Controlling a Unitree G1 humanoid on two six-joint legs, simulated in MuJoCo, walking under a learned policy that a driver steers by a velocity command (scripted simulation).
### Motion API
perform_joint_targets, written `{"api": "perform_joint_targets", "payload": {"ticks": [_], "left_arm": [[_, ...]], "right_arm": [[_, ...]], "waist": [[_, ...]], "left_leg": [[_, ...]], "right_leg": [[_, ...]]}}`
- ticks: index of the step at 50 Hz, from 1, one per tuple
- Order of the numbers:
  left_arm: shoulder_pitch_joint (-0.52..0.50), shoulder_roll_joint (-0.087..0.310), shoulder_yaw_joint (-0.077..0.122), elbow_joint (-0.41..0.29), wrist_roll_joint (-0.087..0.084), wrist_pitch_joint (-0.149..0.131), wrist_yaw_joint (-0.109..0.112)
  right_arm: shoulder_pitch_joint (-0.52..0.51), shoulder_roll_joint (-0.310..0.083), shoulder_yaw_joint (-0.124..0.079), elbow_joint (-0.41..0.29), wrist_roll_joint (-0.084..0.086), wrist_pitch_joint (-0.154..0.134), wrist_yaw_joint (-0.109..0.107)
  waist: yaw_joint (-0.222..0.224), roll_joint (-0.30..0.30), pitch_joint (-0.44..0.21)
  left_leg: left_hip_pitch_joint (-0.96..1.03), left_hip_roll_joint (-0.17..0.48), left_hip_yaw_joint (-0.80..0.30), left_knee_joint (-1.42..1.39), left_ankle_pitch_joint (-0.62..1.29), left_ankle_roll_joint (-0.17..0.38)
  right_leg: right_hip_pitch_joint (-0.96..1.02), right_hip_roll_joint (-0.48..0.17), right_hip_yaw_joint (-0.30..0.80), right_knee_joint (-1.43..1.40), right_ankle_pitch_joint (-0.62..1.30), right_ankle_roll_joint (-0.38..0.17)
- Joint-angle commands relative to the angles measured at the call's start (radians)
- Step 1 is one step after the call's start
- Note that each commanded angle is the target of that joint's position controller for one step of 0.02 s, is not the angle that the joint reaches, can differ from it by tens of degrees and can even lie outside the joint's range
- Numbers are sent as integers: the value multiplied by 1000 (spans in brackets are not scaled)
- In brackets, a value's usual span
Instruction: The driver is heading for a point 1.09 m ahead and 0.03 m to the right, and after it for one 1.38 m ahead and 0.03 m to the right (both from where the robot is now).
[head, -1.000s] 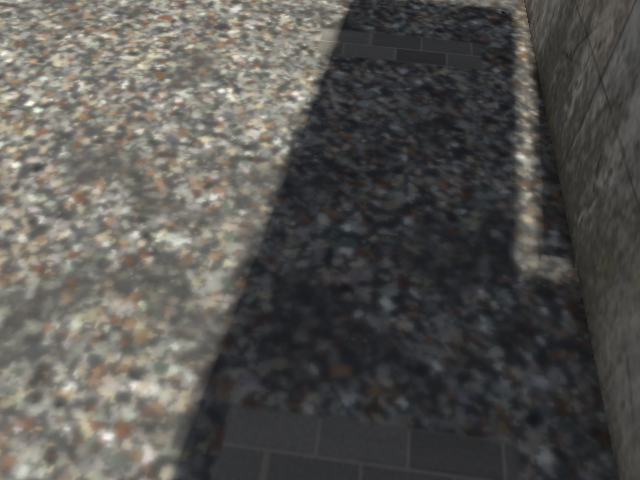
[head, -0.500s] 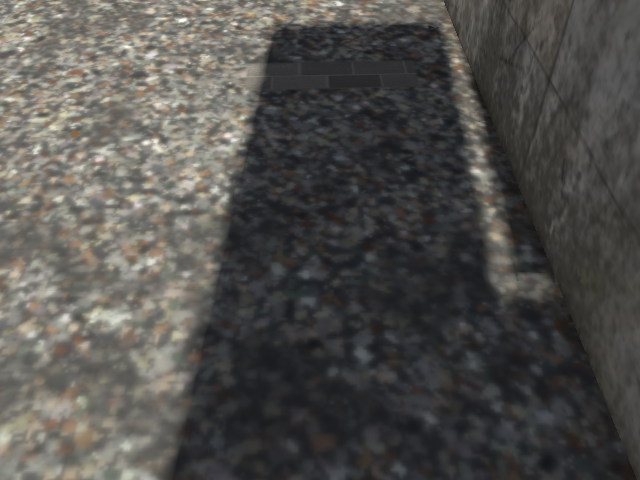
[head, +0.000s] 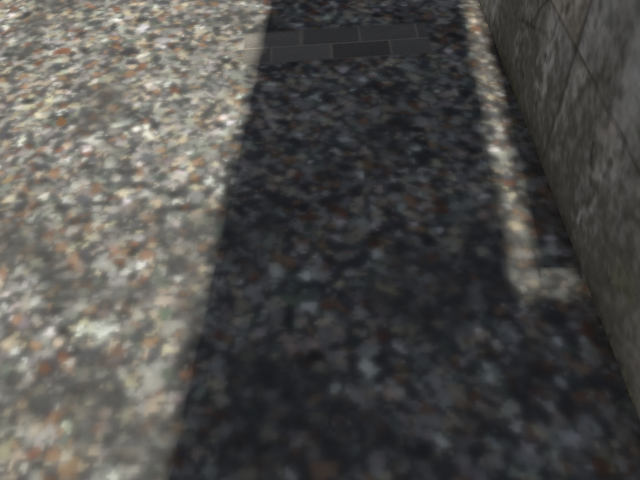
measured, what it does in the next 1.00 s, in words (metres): walks ahead: right foot, then left foot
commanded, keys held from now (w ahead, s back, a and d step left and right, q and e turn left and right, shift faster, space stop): w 0.74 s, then no key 0.26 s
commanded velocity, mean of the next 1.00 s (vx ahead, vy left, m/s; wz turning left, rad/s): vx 0.42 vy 0.00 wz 0.00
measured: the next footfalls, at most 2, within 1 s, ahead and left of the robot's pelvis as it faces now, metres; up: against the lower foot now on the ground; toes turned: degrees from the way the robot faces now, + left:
right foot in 0.04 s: +0.12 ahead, -0.12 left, +0.00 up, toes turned -3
left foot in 0.54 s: +0.48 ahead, +0.06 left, +0.00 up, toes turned +0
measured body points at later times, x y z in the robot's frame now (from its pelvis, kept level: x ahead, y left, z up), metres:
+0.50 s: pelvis +0.27 -0.03 +0.03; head +0.30 -0.05 +0.47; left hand +0.18 +0.19 -0.11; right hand +0.54 -0.22 -0.05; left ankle +0.44 +0.07 -0.68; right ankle +0.08 -0.12 -0.70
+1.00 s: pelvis +0.53 -0.05 +0.04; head +0.57 -0.05 +0.48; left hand +0.76 +0.17 -0.07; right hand +0.50 -0.30 -0.11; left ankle +0.44 +0.06 -0.70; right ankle +0.70 -0.17 -0.68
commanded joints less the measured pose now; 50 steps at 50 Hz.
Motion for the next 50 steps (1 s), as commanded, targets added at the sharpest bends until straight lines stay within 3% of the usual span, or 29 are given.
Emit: {"api": "perform_joint_targets", "payload": {"ticks": [1,2,3,4,5,6,7,9,10,12,14,16,19,23,25,26,27,28,29,30,31,32,34,36,39,41,43,47,50], "left_arm": [[491,172,82,121,22,20,3],[571,258,88,157,30,9,5],[527,229,53,128,35,-22,-2],[403,188,39,99,41,-43,-6],[305,149,23,89,43,-53,-8],[221,129,10,80,50,-54,-13],[167,99,-3,79,65,-48,-13],[154,52,-22,90,53,-35,-1],[172,58,-25,103,42,-35,10],[235,83,-21,127,29,-39,32],[286,90,-19,145,20,-34,48],[332,87,-17,159,13,-28,58],[382,107,-6,174,8,-21,58],[430,96,4,191,6,-8,43],[387,144,19,174,1,-2,36],[354,156,23,163,-2,2,36],[288,165,26,133,8,1,33],[307,120,12,104,36,-14,27],[414,23,-21,120,8,-36,8],[338,109,6,112,-16,-60,4],[200,146,15,57,-22,-68,14],[148,142,22,39,-17,-61,26],[186,118,37,26,4,-33,41],[193,81,38,12,1,-19,46],[70,93,40,-39,23,-11,52],[7,74,31,-55,37,-10,47],[-65,61,22,-73,31,-8,37],[-132,105,22,-99,24,4,24],[-52,169,41,-76,42,-6,19]], "right_arm": [[-250,-209,-34,-119,-3,-31,12],[-303,-61,2,-154,-32,-45,2],[-161,-8,9,-144,-2,-79,-4],[-174,-10,7,-157,55,-98,-5],[-255,-2,16,-192,64,-95,-11],[-279,-28,8,-202,34,-81,-24],[-243,-57,-5,-201,4,-61,-29],[-183,-65,-10,-201,10,-24,-16],[-213,-57,-4,-215,12,-19,-14],[-330,-62,1,-256,-7,-21,-12],[-439,-54,5,-288,-17,-29,-6],[-559,-25,13,-327,-9,-29,14],[-641,-20,19,-348,5,-23,35],[-716,-30,27,-381,5,-38,62],[-641,-60,13,-366,-6,-53,73],[-519,-89,-4,-330,-11,-56,74],[-301,-144,-29,-265,-15,-53,67],[-100,-240,-53,-227,-34,-43,53],[-42,-236,-45,-198,-35,-42,55],[-108,-150,-23,-207,-36,-41,49],[-246,-107,-10,-228,-29,-51,40],[-317,-87,1,-232,-31,-67,43],[-328,-52,14,-208,-37,-83,48],[-276,-59,15,-176,-32,-81,44],[-223,-117,4,-154,-35,-75,21],[-209,-126,6,-141,-36,-62,16],[-154,-139,5,-113,-30,-56,16],[-133,-140,6,-73,-19,-48,10],[-184,-159,-3,-73,-14,-43,0]], "waist": [[350,-82,-91],[330,-407,-85],[213,-475,-207],[157,-293,-87],[123,-191,13],[82,-70,45],[35,-77,8],[-15,-163,7],[-15,-149,25],[10,-95,48],[43,-98,54],[78,-100,45],[108,-133,64],[119,-148,103],[61,-190,40],[-10,-208,-20],[-111,-211,-128],[-148,-44,-326],[-98,192,-501],[-106,95,-369],[-78,30,-178],[-27,-91,-79],[39,-72,-60],[53,-30,-31],[45,-26,43],[31,-20,43],[-1,2,32],[-10,36,21],[52,31,-30]], "left_leg": [[-495,26,21,237,962,103],[-698,-101,21,764,198,46],[-785,-230,-226,946,-10,76],[-915,-181,-217,957,96,95],[-938,-122,-168,955,182,124],[-870,-69,-137,917,270,139],[-751,-30,-135,856,342,150],[-649,-2,-126,752,399,154],[-650,0,-114,693,425,148],[-684,5,-90,512,518,125],[-708,-6,-69,289,622,109],[-658,-43,-37,101,700,99],[-617,-72,-6,-30,722,97],[-610,-89,16,-112,615,140],[-432,-142,49,-148,553,167],[-260,-170,61,-175,565,189],[59,-132,1,-144,638,230],[474,97,-293,-87,705,324],[660,319,-799,-302,481,493],[552,277,-778,-369,323,444],[350,235,-595,-408,381,393],[162,199,-472,-445,513,365],[1,136,-346,-478,600,324],[-52,119,-288,-514,595,327],[-113,101,-197,-532,803,321],[-175,32,-69,-491,997,268],[-183,5,-30,-463,998,241],[-47,63,-80,-396,934,225],[39,72,-115,-256,937,181]], "right_leg": [[742,134,-125,-96,158,-26],[753,-72,332,-262,107,-78],[810,-314,952,-614,98,-243],[781,-369,1046,-696,-63,-269],[645,-357,922,-649,-56,-237],[485,-325,761,-603,52,-194],[359,-277,602,-583,152,-157],[267,-200,411,-631,245,-116],[260,-188,367,-665,289,-117],[325,-178,299,-708,438,-107],[443,-155,231,-713,556,-76],[505,-131,178,-722,620,-37],[579,-143,154,-732,608,-28],[704,-193,150,-669,725,-60],[714,-198,144,-563,994,-62],[685,-178,124,-449,1120,-48],[528,-145,108,-251,1099,-23],[221,-42,79,92,648,12],[-18,107,184,433,-138,49],[-139,47,269,515,-125,24],[-185,-9,217,497,-36,12],[-143,-58,183,427,46,15],[-26,-113,188,306,120,25],[-35,-125,166,246,143,40],[-90,-119,130,54,269,81],[22,-75,80,-129,403,88],[113,-28,56,-253,533,86],[135,-14,100,-378,531,57],[250,1,110,-489,490,9]]}}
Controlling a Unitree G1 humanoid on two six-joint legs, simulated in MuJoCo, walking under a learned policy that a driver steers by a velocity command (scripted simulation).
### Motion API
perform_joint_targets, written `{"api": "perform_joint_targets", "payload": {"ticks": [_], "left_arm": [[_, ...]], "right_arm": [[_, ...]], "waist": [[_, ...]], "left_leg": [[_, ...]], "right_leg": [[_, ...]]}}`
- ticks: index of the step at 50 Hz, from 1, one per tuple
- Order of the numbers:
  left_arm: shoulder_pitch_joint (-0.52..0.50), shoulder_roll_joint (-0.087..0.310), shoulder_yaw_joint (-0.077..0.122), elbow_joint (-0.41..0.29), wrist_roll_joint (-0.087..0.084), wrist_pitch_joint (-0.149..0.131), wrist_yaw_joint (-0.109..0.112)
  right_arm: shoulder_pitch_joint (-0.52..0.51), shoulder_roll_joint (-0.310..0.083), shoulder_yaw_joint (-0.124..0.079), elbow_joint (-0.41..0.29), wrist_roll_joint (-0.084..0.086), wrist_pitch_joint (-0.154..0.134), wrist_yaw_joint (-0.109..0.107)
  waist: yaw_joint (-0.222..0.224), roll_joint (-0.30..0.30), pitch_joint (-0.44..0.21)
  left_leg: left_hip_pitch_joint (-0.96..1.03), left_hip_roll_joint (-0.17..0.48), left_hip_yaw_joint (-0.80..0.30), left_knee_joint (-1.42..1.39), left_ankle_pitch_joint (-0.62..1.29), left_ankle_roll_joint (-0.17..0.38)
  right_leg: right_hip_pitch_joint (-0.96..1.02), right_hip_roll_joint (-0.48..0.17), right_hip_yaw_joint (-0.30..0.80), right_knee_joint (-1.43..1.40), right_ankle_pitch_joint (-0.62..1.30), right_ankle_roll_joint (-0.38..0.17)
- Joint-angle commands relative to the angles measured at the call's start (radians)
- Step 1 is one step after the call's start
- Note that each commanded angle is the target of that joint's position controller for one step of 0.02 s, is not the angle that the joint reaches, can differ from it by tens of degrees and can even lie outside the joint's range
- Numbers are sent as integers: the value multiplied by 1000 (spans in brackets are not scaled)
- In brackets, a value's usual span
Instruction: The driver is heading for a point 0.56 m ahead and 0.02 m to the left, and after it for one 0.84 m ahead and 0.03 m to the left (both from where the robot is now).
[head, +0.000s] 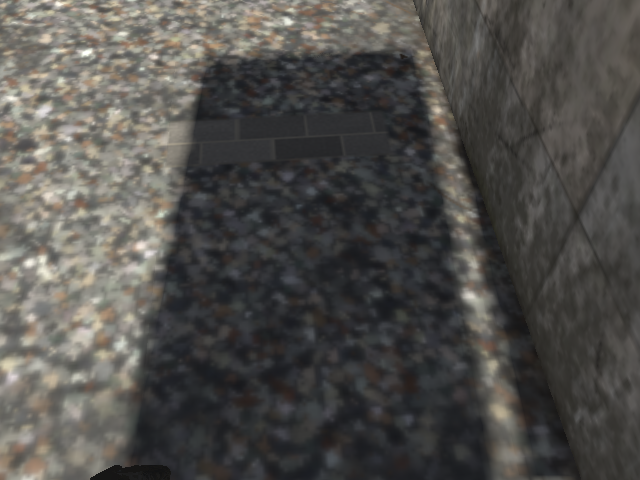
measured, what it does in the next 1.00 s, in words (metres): walks ahead: right foot, then left foot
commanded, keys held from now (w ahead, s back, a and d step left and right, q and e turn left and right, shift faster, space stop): no key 0.06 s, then w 0.94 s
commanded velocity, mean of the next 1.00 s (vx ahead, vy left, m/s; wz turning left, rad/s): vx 0.39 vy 0.00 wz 0.00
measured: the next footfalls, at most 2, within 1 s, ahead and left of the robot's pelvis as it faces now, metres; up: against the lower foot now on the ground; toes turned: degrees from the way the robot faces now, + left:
right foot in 0.02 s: +0.20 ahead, -0.12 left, +0.00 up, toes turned +0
left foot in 0.48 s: +0.17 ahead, +0.12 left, +0.00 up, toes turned +1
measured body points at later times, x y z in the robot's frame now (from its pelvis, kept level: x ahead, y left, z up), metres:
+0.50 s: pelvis +0.12 +0.01 +0.00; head +0.11 +0.03 +0.45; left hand +0.21 +0.28 -0.14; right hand +0.19 -0.27 -0.12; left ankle +0.13 +0.11 -0.74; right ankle +0.16 -0.12 -0.73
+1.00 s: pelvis +0.32 -0.05 -0.01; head +0.37 -0.05 +0.44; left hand +0.54 +0.18 -0.11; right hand +0.24 -0.30 -0.15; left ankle +0.15 +0.11 -0.69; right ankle +0.41 -0.15 -0.74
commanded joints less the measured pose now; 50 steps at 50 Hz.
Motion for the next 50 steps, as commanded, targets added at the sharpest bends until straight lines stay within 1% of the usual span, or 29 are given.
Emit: {"api": "perform_joint_targets", "payload": {"ticks": [1,2,3,4,5,6,7,9,11,14,18,20,22,23,24,25,26,28,30,32,37,42,44,45,46,47,48,49,50], "left_arm": [[139,181,51,2,19,-21,7],[215,225,55,14,39,-25,12],[274,173,38,32,29,-15,10],[314,132,29,37,-1,-2,2],[292,169,40,34,-19,8,1],[243,177,41,20,-16,13,7],[174,175,39,4,-7,14,12],[107,152,35,-7,5,10,17],[124,144,38,2,3,3,21],[146,187,51,5,-9,1,33],[181,207,60,11,-24,10,35],[187,199,58,18,-37,16,39],[170,179,53,13,-41,25,37],[137,143,42,-2,-39,28,36],[97,67,23,-29,-30,26,31],[101,60,25,-56,-31,6,26],[76,125,36,-64,-32,-12,22],[116,160,48,-33,-26,-17,15],[97,145,51,-24,-11,-16,19],[77,108,47,-23,-12,-11,16],[-53,64,29,-58,-26,-7,2],[-153,70,15,-98,-39,-14,-24],[-141,91,17,-106,-38,-19,-32],[-91,123,27,-97,-39,-22,-29],[41,155,44,-59,-34,-23,-29],[251,211,69,7,-38,-25,-13],[450,328,97,65,-9,-25,-7],[496,351,95,92,12,-24,-21],[451,257,72,79,-3,-26,-18]], "right_arm": [[-54,-148,-28,-56,-13,-8,-11],[38,-88,-12,-51,-29,-15,-7],[167,-8,21,-8,-15,-11,-4],[146,-78,4,-1,0,1,0],[68,-131,-12,-25,14,14,-1],[-16,-142,-19,-45,15,27,-8],[-74,-145,-27,-67,5,37,-15],[-65,-118,-32,-67,-9,41,-26],[-44,-92,-35,-48,-11,32,-30],[-87,-85,-30,-52,-23,24,-28],[-135,-103,-28,-56,-12,19,-19],[-120,-106,-28,-45,-1,14,-14],[-42,-104,-31,-8,-8,13,-13],[25,-110,-32,16,-10,12,-13],[128,-150,-37,41,-16,6,-15],[112,-254,-55,25,-19,4,-12],[58,-242,-53,6,-32,-11,-13],[-51,-182,-36,-31,-19,-30,-5],[-40,-160,-30,-28,-11,-33,-2],[18,-137,-21,-6,-12,-34,-5],[77,-154,-19,7,-10,-28,-14],[138,-174,-30,36,4,-12,-12],[134,-188,-39,44,10,-4,-11],[113,-201,-45,43,12,0,-14],[91,-196,-44,38,2,0,-12],[67,-193,-40,21,0,-8,-11],[70,-143,-24,-26,-32,-19,-11],[188,-40,-3,-21,7,-50,-5],[119,-131,-28,-19,44,-71,-7]], "waist": [[115,82,-131],[86,-32,-263],[92,-208,-412],[116,-163,-435],[124,-97,-350],[122,-28,-259],[102,-23,-182],[55,-79,-138],[45,-90,-135],[47,-73,-121],[54,-81,-101],[33,-73,-92],[-10,-48,-87],[-37,1,-68],[-56,194,-69],[-22,341,5],[-4,294,44],[52,217,25],[51,179,6],[41,177,-7],[-3,182,24],[-40,188,81],[-17,203,84],[19,222,59],[85,217,-8],[176,206,-106],[200,-31,-317],[136,-266,-424],[156,-174,-309]], "left_leg": [[-38,168,-74,209,593,66],[-237,98,-45,411,310,20],[-402,37,-40,662,-228,-36],[-467,43,-96,786,-396,-48],[-577,62,-88,879,-348,-46],[-632,92,-71,899,-253,-39],[-625,121,-68,865,-174,-31],[-514,142,-63,779,-96,-15],[-449,134,-38,683,-61,-2],[-383,127,-23,520,-12,0],[-336,109,-2,364,15,1],[-253,97,21,267,60,21],[-127,72,47,181,35,48],[-67,109,-9,96,-33,72],[40,297,-274,-51,-209,121],[70,448,-580,-190,-456,204],[9,480,-658,-225,-518,232],[4,398,-496,-215,-332,169],[-26,347,-361,-225,-152,139],[-38,310,-263,-224,-1,136],[-50,278,-143,-222,162,128],[35,320,-132,-174,211,141],[63,347,-138,-129,291,134],[65,344,-128,-76,400,118],[38,310,-90,39,594,103],[-79,249,-38,246,608,71],[-299,167,9,604,242,25],[-591,6,-104,876,-291,-4],[-707,66,-201,1013,-252,8]], "right_leg": [[316,-5,-3,-76,268,-41],[626,-156,120,35,689,-120],[816,-344,316,21,776,-283],[796,-327,402,-42,448,-285],[722,-302,416,-114,33,-253],[602,-275,412,-189,-329,-221],[456,-253,396,-261,-526,-193],[281,-204,336,-337,-583,-156],[227,-168,256,-364,-549,-153],[193,-165,225,-393,-541,-156],[203,-182,219,-398,-586,-152],[166,-179,205,-381,-641,-145],[87,-135,163,-312,-701,-110],[21,-88,115,-201,-694,-75],[-139,7,-3,135,-618,-13],[-377,72,-65,317,-552,-4],[-424,14,19,427,-496,-18],[-410,-26,34,456,-343,-11],[-337,-36,13,417,-231,10],[-283,-29,-15,382,-143,27],[-162,-16,-54,167,-38,50],[-111,-6,-78,31,-118,33],[-50,2,-81,-13,-187,4],[41,17,-91,-36,-226,-15],[219,49,-117,-46,-214,-34],[494,29,-86,-32,-220,-56],[814,-209,210,6,-168,-118],[986,-383,685,-191,-508,-272],[894,-349,652,-234,-611,-232]]}}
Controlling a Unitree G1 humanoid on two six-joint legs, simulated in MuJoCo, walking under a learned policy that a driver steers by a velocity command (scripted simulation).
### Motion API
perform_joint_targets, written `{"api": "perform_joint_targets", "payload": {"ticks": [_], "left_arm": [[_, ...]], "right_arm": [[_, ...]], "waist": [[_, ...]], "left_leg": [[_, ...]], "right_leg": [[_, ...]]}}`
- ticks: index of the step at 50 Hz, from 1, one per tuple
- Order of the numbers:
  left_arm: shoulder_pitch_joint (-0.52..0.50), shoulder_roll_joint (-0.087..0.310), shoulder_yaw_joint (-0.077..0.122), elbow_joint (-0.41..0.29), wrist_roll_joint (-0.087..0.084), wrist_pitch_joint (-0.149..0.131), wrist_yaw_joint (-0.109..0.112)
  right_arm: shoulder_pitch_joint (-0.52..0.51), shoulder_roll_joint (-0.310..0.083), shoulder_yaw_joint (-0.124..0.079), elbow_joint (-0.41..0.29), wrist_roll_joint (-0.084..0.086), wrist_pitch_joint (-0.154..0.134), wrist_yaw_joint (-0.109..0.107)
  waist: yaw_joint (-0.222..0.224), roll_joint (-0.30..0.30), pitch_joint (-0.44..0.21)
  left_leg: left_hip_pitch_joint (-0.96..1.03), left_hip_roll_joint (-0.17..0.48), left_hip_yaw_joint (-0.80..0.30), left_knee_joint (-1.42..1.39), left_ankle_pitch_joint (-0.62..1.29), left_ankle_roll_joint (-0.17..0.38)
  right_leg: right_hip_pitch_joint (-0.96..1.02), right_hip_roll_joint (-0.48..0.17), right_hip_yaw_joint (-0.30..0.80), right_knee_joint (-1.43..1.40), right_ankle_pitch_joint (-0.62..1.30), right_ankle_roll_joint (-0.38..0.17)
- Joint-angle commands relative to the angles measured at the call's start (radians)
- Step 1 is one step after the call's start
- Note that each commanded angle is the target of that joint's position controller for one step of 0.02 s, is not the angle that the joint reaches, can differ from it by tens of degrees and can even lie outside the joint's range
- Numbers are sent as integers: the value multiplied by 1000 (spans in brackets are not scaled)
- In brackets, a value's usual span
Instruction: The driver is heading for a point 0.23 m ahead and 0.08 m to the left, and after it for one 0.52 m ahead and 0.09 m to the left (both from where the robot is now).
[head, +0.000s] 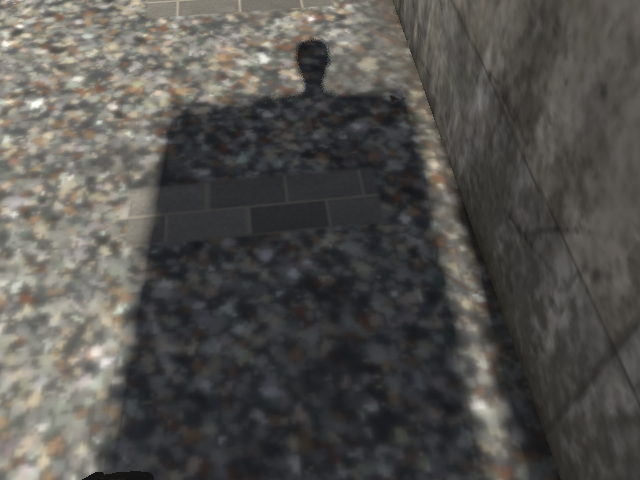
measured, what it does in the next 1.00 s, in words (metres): walks ahead: left foot, then right foot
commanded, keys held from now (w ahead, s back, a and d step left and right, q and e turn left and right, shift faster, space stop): no key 1.00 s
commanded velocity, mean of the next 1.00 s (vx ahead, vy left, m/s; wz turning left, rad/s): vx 0.12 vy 0.00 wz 0.00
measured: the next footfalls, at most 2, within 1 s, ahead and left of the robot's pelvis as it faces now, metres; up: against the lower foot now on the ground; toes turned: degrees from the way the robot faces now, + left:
left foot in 0.40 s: +0.35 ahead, +0.15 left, +0.00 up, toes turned +4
right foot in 0.66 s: +0.23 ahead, -0.10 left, +0.00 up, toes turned -1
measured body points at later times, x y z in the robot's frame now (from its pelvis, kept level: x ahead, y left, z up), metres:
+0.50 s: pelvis +0.18 +0.03 +0.00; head +0.21 +0.04 +0.45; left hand +0.26 +0.30 -0.14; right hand +0.32 -0.22 -0.11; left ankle +0.27 +0.14 -0.72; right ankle +0.10 -0.10 -0.70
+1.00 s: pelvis +0.22 +0.02 +0.01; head +0.24 +0.02 +0.46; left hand +0.26 +0.27 -0.14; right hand +0.30 -0.24 -0.13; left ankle +0.27 +0.14 -0.72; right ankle +0.19 -0.10 -0.72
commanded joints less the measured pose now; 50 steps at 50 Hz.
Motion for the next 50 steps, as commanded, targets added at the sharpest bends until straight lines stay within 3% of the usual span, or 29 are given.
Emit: {"api": "perform_joint_targets", "payload": {"ticks": [1,2,3,4,6,10,14,17,19,20,21,22,23,24,25,26,27,29,31,32,33,34,35,36,39,41,45,46,50], "left_arm": [[307,183,47,49,7,6,14],[218,158,35,26,12,7,15],[167,145,31,19,20,5,14],[162,128,25,27,37,2,15],[191,106,11,60,44,-3,21],[198,135,5,78,36,10,43],[224,188,14,89,21,27,40],[218,189,12,99,3,41,39],[209,162,3,104,-12,41,45],[251,161,1,115,6,35,42],[359,127,-9,121,25,18,33],[395,55,-31,151,13,16,31],[334,76,-33,127,8,32,29],[284,105,-25,119,-3,54,33],[266,109,-20,123,-13,81,46],[261,121,-15,126,-7,100,55],[265,111,-17,134,-8,115,66],[291,79,-24,164,4,121,72],[318,63,-28,195,17,114,61],[295,78,-29,187,31,112,55],[266,126,-27,166,39,110,56],[207,160,-25,165,34,104,49],[157,125,-34,155,30,91,45],[137,107,-41,156,32,77,44],[179,114,-42,174,20,46,41],[232,102,-46,192,16,45,43],[259,92,-55,200,19,54,46],[249,111,-52,192,24,51,39],[265,86,-61,196,14,51,36]], "right_arm": [[-25,-131,-27,-106,41,-70,0],[-51,-126,-28,-107,25,-69,-15],[-72,-122,-35,-110,3,-60,-28],[-58,-113,-39,-100,-10,-42,-30],[-51,-69,-37,-105,0,-17,-30],[-166,-33,-16,-156,-14,4,-21],[-263,-64,-7,-181,-14,11,-9],[-303,-86,-8,-199,-20,3,0],[-269,-101,-17,-180,-44,1,12],[-203,-163,-34,-156,-57,4,3],[-154,-223,-39,-151,-67,11,-5],[-147,-152,-19,-137,-58,29,-2],[-156,-109,-5,-139,-39,42,3],[-201,-104,2,-149,-39,43,6],[-252,-149,-7,-160,-40,44,9],[-319,-169,-12,-183,-39,46,6],[-382,-159,-9,-193,-35,42,4],[-413,-141,-5,-189,-41,54,0],[-397,-121,2,-176,-31,65,-4],[-359,-101,8,-160,-25,67,-4],[-325,-94,10,-148,-31,68,-4],[-308,-83,8,-154,-38,80,-10],[-324,-95,6,-149,-48,82,-17],[-315,-101,2,-141,-46,82,-21],[-291,-113,-1,-108,-38,84,-21],[-289,-104,1,-96,-32,81,-13],[-286,-104,3,-78,-29,82,-8],[-292,-96,8,-81,-30,81,-12],[-259,-121,6,-46,-28,90,-17]], "waist": [[150,-212,-190],[110,-112,-140],[81,-69,-99],[58,-70,-97],[35,-87,-84],[35,-110,-72],[62,-115,-70],[53,-99,-61],[21,-56,-69],[17,22,-119],[76,119,-225],[75,226,-306],[61,218,-275],[63,185,-232],[83,146,-195],[103,113,-163],[127,113,-136],[142,139,-126],[153,138,-137],[142,106,-116],[112,31,-64],[49,-109,-21],[50,-133,13],[42,-135,22],[64,-62,8],[82,-30,-8],[93,-13,-24],[81,-11,-29],[92,-5,-35]], "left_leg": [[-643,-1,-80,517,28,41],[-582,46,-46,475,117,29],[-521,69,-37,420,166,16],[-454,88,-41,395,185,10],[-445,82,-27,316,200,-1],[-407,75,2,21,404,-26],[-284,31,28,-154,517,-24],[-258,13,31,-252,473,1],[-123,-18,35,-405,570,25],[3,34,-19,-419,961,48],[240,143,-102,-302,1311,129],[289,247,-203,-300,1348,264],[212,268,-288,-376,1175,305],[143,265,-304,-421,986,295],[70,262,-306,-445,852,276],[-22,249,-283,-476,725,252],[-108,225,-248,-512,597,217],[-200,165,-181,-533,447,177],[-234,116,-126,-526,233,137],[-255,84,-102,-524,85,90],[-280,45,-68,-476,15,48],[-154,-22,2,-449,108,22],[-35,-29,16,-404,214,13],[5,-26,11,-393,278,23],[-11,-7,-17,-401,375,58],[-27,-6,-18,-402,418,63],[-17,-11,-16,-390,476,61],[-3,-18,-17,-392,477,65],[10,-7,-26,-386,542,67]], "right_leg": [[666,-356,563,-282,-146,-198],[518,-322,434,-286,76,-169],[401,-291,347,-297,268,-162],[344,-278,290,-301,405,-158],[314,-262,220,-305,554,-168],[270,-210,99,-301,649,-136],[254,-204,75,-297,585,-123],[307,-227,103,-230,527,-106],[299,-190,102,-140,489,-65],[279,-124,62,-46,413,-11],[150,-57,32,80,79,36],[86,-26,24,215,-256,79],[69,-18,51,315,-491,102],[33,-36,83,391,-562,109],[23,-48,92,445,-542,113],[43,-67,100,420,-495,114],[94,-77,92,332,-453,112],[215,-55,49,157,-277,105],[331,-26,10,-14,-81,85],[348,-44,33,-81,-48,64],[310,-127,125,-165,-134,29],[103,-148,162,-219,-374,-17],[-8,-133,168,-275,-480,-12],[-25,-124,152,-281,-454,15],[77,-89,97,-211,-260,53],[131,-79,80,-178,-195,48],[158,-73,64,-155,-146,45],[152,-77,72,-166,-122,46],[182,-68,46,-145,-87,51]]}}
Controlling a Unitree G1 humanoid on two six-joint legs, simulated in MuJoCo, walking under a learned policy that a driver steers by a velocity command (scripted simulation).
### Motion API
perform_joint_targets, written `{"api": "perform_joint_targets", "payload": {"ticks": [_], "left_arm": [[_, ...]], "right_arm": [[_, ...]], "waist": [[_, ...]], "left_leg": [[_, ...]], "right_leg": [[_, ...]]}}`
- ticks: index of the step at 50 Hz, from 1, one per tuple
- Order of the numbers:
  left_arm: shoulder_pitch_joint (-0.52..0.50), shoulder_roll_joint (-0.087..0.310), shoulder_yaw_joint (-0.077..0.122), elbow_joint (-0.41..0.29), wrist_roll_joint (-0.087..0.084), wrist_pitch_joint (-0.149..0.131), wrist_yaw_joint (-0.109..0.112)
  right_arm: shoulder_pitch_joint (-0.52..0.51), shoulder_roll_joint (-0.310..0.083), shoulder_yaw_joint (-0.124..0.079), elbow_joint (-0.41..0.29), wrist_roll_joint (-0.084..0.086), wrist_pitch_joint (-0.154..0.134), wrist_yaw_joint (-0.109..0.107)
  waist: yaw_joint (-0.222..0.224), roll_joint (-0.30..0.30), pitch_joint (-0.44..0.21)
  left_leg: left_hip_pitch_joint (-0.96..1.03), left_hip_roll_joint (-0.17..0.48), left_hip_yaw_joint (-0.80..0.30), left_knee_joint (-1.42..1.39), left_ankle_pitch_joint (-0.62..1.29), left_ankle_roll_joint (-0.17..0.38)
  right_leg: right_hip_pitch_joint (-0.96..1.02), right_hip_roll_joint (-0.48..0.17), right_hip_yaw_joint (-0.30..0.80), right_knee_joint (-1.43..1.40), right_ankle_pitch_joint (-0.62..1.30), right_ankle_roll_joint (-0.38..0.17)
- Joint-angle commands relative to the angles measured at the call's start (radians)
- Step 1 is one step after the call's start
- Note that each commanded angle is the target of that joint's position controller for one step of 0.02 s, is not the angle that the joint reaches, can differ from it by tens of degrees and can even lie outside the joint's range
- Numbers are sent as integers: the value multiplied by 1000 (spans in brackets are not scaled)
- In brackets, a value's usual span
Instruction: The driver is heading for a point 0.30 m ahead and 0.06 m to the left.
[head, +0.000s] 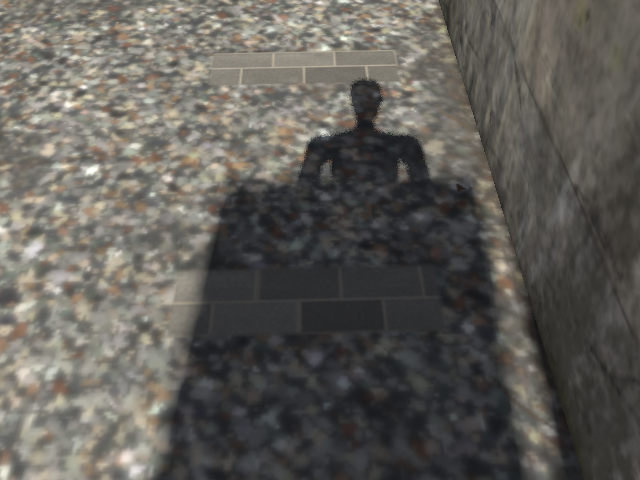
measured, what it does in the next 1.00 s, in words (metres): walks ahead: right foot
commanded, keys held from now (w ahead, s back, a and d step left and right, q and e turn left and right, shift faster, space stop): no key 0.04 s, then w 0.24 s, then no key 0.72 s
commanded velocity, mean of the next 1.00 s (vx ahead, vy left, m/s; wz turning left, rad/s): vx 0.12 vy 0.00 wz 0.00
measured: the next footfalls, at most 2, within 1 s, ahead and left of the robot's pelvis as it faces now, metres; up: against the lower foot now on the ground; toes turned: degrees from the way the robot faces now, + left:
right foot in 0.66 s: +0.25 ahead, -0.09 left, +0.00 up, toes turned -2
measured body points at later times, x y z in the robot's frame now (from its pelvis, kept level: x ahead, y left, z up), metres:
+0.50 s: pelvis +0.11 +0.05 +0.01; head +0.12 +0.06 +0.46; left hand +0.19 +0.32 -0.13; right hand +0.13 -0.20 -0.13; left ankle +0.09 +0.13 -0.74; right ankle +0.10 -0.10 -0.66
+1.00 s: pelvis +0.17 +0.02 +0.00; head +0.19 +0.02 +0.45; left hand +0.27 +0.27 -0.14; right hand +0.19 -0.23 -0.16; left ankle +0.09 +0.13 -0.74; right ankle +0.21 -0.09 -0.74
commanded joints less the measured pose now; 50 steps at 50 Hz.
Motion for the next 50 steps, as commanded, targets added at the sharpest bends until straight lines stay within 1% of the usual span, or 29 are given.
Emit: {"api": "perform_joint_targets", "payload": {"ticks": [1,3,5,7,8,9,10,11,12,13,14,15,16,17,18,20,22,24,26,28,31,33,34,35,36,37,39,44,50], "left_arm": [[61,103,12,-16,-6,-4,6],[88,105,11,-3,-6,1,8],[82,144,24,-11,-16,8,12],[122,181,41,-16,-24,2,18],[142,213,55,-8,-39,-4,27],[153,217,62,-4,-39,-14,33],[152,203,63,-14,-29,-21,34],[107,212,69,-35,-32,-20,32],[62,201,70,-48,-48,-20,32],[25,198,70,-61,-52,-17,27],[30,194,71,-65,-40,-16,19],[12,179,67,-76,-36,-19,17],[34,108,51,-112,-23,-28,26],[30,95,49,-119,-34,-36,33],[49,111,58,-109,-55,-41,28],[44,113,68,-89,-44,-36,25],[34,121,84,-84,-35,-17,26],[29,75,79,-85,-29,-3,23],[-29,44,68,-102,-26,2,27],[-78,56,66,-114,-24,11,29],[-80,85,73,-106,-22,26,29],[-64,118,84,-93,0,30,32],[-51,159,93,-94,3,31,37],[-78,198,99,-95,-6,32,39],[-97,132,90,-88,-18,34,32],[-122,100,86,-88,-24,34,26],[-143,98,86,-91,-15,27,20],[-129,99,90,-62,-19,21,22],[-143,96,92,-46,-19,33,24]], "right_arm": [[7,-111,-17,-22,5,-3,-1],[13,-104,-15,-13,7,0,0],[11,-113,-22,-13,18,-1,-1],[-46,-102,-23,-38,18,-25,7],[-75,-67,-16,-52,25,-54,21],[-97,-66,-15,-61,24,-76,34],[-113,-73,-17,-68,26,-90,46],[-114,-79,-16,-74,31,-95,53],[-80,-63,-12,-64,44,-100,59],[-5,-64,-18,-31,45,-101,58],[107,-89,-36,20,40,-94,53],[200,-138,-54,40,28,-88,45],[285,-263,-80,43,24,-86,39],[328,-226,-56,54,3,-95,49],[239,-176,-35,33,7,-108,48],[111,-131,-16,-11,12,-111,50],[84,-81,4,-15,4,-99,43],[101,-71,15,0,-11,-92,29],[74,-105,14,-3,-13,-84,14],[81,-149,4,4,-6,-72,6],[56,-132,4,8,13,-58,8],[78,-108,5,24,24,-55,13],[103,-90,8,27,6,-58,14],[209,-59,8,45,-7,-58,15],[213,-32,15,54,-8,-48,7],[167,-55,11,48,-4,-35,1],[132,-79,6,44,4,-19,-6],[130,-77,8,53,3,-17,-5],[138,-64,11,70,3,-9,-8]], "waist": [[12,-1,-50],[15,-9,-66],[15,-68,-15],[47,-145,78],[54,-196,121],[61,-200,152],[64,-187,145],[44,-165,132],[9,-152,113],[-33,-129,81],[-68,-117,41],[-108,-21,14],[-107,288,-53],[-106,296,-138],[-53,179,-82],[-2,62,-50],[17,85,-42],[33,82,-63],[34,79,-76],[15,93,-98],[28,90,-85],[40,38,-62],[21,-17,-77],[-59,-122,-102],[-46,-133,-114],[-31,-101,-73],[-18,-51,-63],[-12,-30,-117],[-10,-6,-96]], "left_leg": [[153,47,-67,-35,205,60],[153,29,-50,-23,94,61],[56,-26,-1,42,-276,67],[-157,-45,36,161,-348,61],[-254,-26,66,248,-270,54],[-320,20,39,314,-248,55],[-373,53,19,351,-273,62],[-344,70,15,319,-291,64],[-251,70,34,191,-249,73],[-42,29,82,62,-152,70],[170,-28,119,65,-48,57],[277,39,-1,5,-26,78],[411,268,-400,-158,34,200],[429,405,-664,-264,196,299],[376,418,-565,-216,312,295],[266,323,-289,-180,478,221],[207,241,-145,-204,549,167],[191,207,-72,-199,654,170],[160,188,-23,-186,691,173],[150,202,-27,-175,682,186],[109,212,-53,-163,519,184],[68,162,-53,-130,289,129],[39,115,-28,-91,144,91],[-22,49,4,-92,-7,56],[18,33,32,-104,-69,30],[37,26,40,-109,-78,19],[36,30,37,-87,-19,23],[90,52,28,-66,98,19],[91,55,31,-69,70,15]], "right_leg": [[-113,-25,24,-105,102,-14],[-106,-18,18,-113,3,-20],[-130,-42,71,-143,-263,-71],[-76,-163,253,-243,-444,-156],[-30,-269,381,-302,-470,-206],[-12,-331,448,-313,-408,-241],[36,-348,446,-299,-283,-247],[31,-327,408,-273,-164,-228],[9,-292,334,-241,-135,-196],[-92,-225,239,-206,-121,-154],[-197,-165,175,-149,-12,-134],[-259,-84,69,67,169,-85],[-434,53,-53,417,46,5],[-477,90,68,655,-258,16],[-517,42,130,775,-257,-3],[-490,-32,101,733,-127,-35],[-413,-54,68,609,-26,-42],[-347,-45,50,464,37,-25],[-269,-31,35,272,77,-6],[-208,-11,13,172,107,7],[-114,-6,10,49,195,-12],[-10,-22,40,-94,377,-50],[60,-82,100,-88,570,-70],[132,-120,133,-25,670,-131],[85,-113,138,-29,543,-155],[24,-84,128,-40,461,-137],[10,-54,100,-26,486,-108],[43,-47,89,4,592,-117],[31,-36,80,-4,530,-114]]}}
